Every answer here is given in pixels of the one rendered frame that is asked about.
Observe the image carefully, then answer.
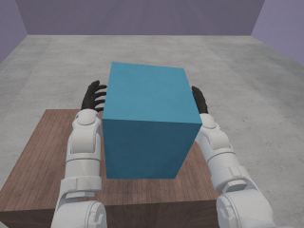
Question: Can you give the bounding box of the pedestal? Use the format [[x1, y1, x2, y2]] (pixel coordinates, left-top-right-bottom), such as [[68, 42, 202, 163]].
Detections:
[[0, 109, 223, 228]]

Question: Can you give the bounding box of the robot right upper arm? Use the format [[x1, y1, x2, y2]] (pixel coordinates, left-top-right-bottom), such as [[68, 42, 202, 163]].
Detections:
[[216, 188, 294, 228]]

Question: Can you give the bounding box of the carton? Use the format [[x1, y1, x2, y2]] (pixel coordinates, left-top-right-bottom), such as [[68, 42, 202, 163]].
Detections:
[[102, 62, 202, 180]]

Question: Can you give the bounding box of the robot right hand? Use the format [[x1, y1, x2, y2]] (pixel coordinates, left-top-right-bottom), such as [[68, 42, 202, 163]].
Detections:
[[191, 86, 209, 114]]

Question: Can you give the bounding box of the robot left hand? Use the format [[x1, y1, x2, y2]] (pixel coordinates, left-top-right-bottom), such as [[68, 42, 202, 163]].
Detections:
[[81, 80, 107, 112]]

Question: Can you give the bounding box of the robot right forearm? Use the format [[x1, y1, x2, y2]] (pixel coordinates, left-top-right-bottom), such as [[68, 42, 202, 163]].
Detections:
[[195, 113, 276, 222]]

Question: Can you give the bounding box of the robot left forearm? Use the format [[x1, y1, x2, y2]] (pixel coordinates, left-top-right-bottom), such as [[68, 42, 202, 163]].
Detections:
[[50, 108, 102, 228]]

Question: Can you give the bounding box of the robot left upper arm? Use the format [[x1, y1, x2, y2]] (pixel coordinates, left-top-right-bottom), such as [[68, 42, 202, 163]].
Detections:
[[51, 200, 107, 228]]

